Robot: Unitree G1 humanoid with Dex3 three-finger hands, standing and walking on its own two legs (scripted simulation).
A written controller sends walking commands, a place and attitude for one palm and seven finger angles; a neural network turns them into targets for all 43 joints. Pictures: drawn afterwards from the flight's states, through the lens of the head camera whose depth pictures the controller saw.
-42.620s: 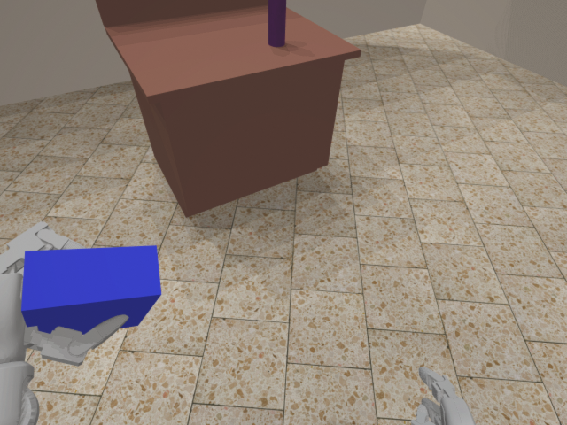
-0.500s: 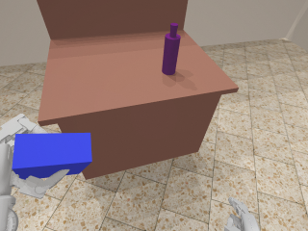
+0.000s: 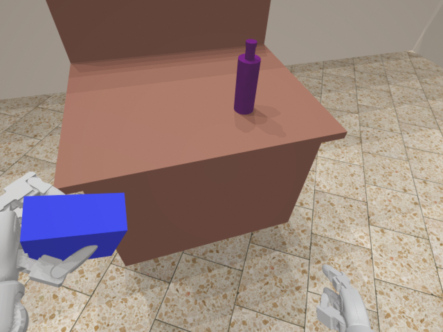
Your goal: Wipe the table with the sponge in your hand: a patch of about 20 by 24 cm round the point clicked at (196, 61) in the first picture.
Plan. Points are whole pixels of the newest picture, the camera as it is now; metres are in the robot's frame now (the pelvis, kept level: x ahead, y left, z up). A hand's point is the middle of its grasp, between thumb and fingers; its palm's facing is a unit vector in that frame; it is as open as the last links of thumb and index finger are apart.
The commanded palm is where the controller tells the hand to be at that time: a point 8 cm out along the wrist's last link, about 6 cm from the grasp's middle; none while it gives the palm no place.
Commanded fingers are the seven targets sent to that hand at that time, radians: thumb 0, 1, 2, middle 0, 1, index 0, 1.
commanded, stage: stop stepping back and stand still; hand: left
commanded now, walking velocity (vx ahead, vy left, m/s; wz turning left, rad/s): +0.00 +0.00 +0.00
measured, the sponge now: (89, 230) +0.22 +0.21 +0.13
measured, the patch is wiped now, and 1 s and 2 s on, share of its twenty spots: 1.00 1.00 1.00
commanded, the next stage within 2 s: stand and wait in 0.02 s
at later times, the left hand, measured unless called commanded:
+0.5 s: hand (47, 233) +0.20 +0.25 +0.15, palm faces +0.38 -0.86 -0.35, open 9.4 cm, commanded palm +0.15 +0.29 +0.18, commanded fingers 0.00 0.10 1.30 -1.20 -1.60 -1.20 -1.60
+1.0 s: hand (49, 232) +0.21 +0.25 +0.15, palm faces +0.38 -0.86 -0.35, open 9.4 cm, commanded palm +0.16 +0.29 +0.18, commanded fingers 0.00 0.10 1.30 -1.20 -1.60 -1.20 -1.60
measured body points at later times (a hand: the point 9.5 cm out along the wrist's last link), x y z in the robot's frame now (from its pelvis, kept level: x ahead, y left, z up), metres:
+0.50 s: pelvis -0.01 +0.01 +0.00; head -0.02 +0.02 +0.45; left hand +0.18 +0.29 +0.17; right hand +0.16 -0.22 -0.07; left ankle -0.01 +0.12 -0.74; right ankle +0.01 -0.11 -0.74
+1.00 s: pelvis -0.01 +0.01 +0.00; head -0.01 +0.02 +0.45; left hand +0.18 +0.29 +0.17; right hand +0.17 -0.22 -0.07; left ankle -0.01 +0.12 -0.74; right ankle +0.01 -0.11 -0.74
